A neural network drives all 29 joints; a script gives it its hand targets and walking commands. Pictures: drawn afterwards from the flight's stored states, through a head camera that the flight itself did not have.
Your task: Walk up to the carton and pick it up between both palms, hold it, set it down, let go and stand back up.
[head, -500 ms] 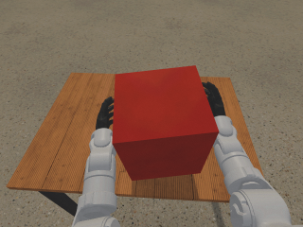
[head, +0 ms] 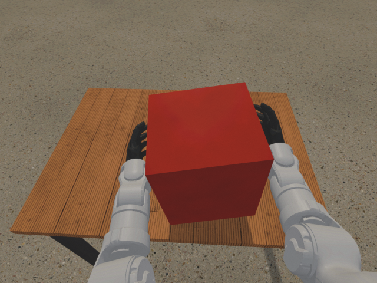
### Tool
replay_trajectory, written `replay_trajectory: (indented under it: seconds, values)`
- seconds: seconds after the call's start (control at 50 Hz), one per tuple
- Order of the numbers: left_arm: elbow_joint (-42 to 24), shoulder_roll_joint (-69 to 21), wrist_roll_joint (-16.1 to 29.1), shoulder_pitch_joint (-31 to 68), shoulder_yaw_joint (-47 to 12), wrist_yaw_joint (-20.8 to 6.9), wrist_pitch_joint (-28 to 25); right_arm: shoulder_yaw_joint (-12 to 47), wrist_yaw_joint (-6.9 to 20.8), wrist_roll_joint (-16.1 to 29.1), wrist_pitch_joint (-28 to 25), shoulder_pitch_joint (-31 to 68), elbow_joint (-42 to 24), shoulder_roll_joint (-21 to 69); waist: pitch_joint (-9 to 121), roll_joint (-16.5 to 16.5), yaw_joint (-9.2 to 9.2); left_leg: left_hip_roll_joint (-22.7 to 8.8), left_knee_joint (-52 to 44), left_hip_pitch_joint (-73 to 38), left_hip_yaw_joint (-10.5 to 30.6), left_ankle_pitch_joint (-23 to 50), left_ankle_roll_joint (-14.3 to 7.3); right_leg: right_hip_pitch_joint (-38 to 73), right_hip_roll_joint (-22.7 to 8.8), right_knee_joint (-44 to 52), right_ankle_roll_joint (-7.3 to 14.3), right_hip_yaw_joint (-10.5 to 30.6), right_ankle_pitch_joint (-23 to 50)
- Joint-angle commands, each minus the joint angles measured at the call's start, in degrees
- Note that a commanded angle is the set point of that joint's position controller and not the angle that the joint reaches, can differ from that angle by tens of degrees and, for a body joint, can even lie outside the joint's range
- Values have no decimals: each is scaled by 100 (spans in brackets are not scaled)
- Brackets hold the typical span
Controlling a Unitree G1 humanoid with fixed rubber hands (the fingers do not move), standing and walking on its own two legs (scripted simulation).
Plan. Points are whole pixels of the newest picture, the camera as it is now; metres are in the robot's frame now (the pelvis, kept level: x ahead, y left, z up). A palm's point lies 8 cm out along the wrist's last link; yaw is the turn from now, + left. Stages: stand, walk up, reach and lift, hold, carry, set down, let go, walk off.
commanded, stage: set down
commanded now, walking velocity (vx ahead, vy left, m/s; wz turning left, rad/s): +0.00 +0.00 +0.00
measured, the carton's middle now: (205, 158) +0.38 -0.01 +0.04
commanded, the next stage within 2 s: none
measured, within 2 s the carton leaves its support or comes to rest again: rests again in 1.32 s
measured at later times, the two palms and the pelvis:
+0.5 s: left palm (140, 164) +0.37 +0.14 +0.03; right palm (267, 144) +0.41 -0.16 +0.05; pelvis +0.01 -0.01 +0.00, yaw +0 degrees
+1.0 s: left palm (141, 171) +0.37 +0.14 +0.01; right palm (267, 148) +0.40 -0.16 +0.04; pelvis +0.00 +0.00 +0.00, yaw -1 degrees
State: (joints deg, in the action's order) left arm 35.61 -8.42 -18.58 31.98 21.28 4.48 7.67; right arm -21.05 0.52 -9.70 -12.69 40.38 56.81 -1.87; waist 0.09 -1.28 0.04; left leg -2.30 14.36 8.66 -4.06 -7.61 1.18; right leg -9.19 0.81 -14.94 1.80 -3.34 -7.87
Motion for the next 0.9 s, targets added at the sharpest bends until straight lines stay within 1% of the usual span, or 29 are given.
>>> replay_trajectory:
  seconds: [0.0, 0.06, 0.08, 0.12, 0.18, 0.24, 0.32, 0.36, 0.46, 0.52, 0.58, 0.74, 0.8, 0.88]
  values:
    - [-722, -2457, 73, 3391, -1695, -290, -587, 1299, 739, -281, -130, 2634, -268, 2655, 2440, 45, -102, 113, 120, -1003, -141, 1086, 22, 457, 72, -16, -288, -245, 1186]
    - [-701, -2486, 103, 3387, -1712, -251, -654, 1262, 747, -313, -162, 2621, -212, 2654, 2570, 61, -106, 116, 202, -1032, -149, 1317, 46, 432, 89, -65, -287, -245, 1399]
    - [-685, -2487, 108, 3383, -1719, -243, -682, 1281, 742, -304, -180, 2623, -192, 2659, 2616, 58, -118, 120, 236, -1012, -155, 1408, 50, 464, 82, -91, -300, -222, 1559]
    - [-695, -2554, 135, 3318, -1806, -237, -748, 1281, 717, -329, -233, 2543, -141, 2703, 2788, 105, -29, 123, 304, -1017, -140, 1681, 91, 567, 91, -149, -298, -225, 1950]
    - [-718, -2624, 183, 3339, -1920, -232, -883, 1401, 666, -318, -324, 2492, -95, 2759, 2955, 99, -18, 125, 386, -936, -119, 1951, 115, 695, 79, -249, -330, -205, 2460]
    - [-643, -2683, 230, 3371, -2035, -238, -1026, 1471, 616, -350, -425, 2491, -77, 2863, 3110, 77, 54, 142, 417, -747, -99, 1998, 119, 857, 52, -325, -349, -179, 2822]
    - [-486, -2716, 229, 3344, -2057, -246, -1238, 1603, 569, -393, -542, 2485, -27, 2969, 3268, -19, 22, 152, 407, -451, -85, 1943, 87, 1048, 12, -436, -390, -121, 3181]
    - [-404, -2723, 228, 3334, -2039, -248, -1345, 1619, 550, -432, -595, 2457, 19, 3008, 3311, -54, 28, 151, 391, -315, -93, 1877, 74, 1134, -8, -465, -408, -99, 3227]
    - [-151, -2700, 161, 3379, -1907, -273, -1569, 1552, 536, -540, -670, 2431, 178, 3087, 3256, -110, -1, 152, 306, -91, -113, 1653, 26, 1175, -35, -484, -431, -56, 3136]
    - [-27, -2703, 122, 3390, -1831, -273, -1686, 1493, 535, -598, -723, 2422, 267, 3113, 3236, -69, -34, 131, 293, -89, -134, 1630, 25, 1090, -29, -469, -417, -50, 3028]
    - [98, -2690, 73, 3420, -1716, -263, -1750, 1377, 554, -626, -722, 2433, 404, 3080, 3099, -17, -65, 101, 276, -173, -144, 1587, 34, 880, -10, -399, -384, -72, 2713]
    - [161, -2687, 36, 3545, -1585, -205, -1869, 1029, 612, -795, -733, 2463, 485, 3014, 3144, 93, -45, 87, 295, -395, -174, 1452, 73, 399, 45, -246, -276, -106, 1992]
    - [194, -2658, -3, 3582, -1507, -192, -1903, 899, 638, -871, -720, 2482, 514, 2991, 3106, 122, -35, 85, 277, -399, -172, 1272, 64, 277, 38, -185, -253, -114, 1692]
    - [318, -2604, -55, 3574, -1379, -187, -1936, 767, 669, -986, -719, 2484, 520, 2969, 3075, 35, -32, 110, 250, -305, -189, 1088, 42, 231, 31, -189, -261, -105, 1554]
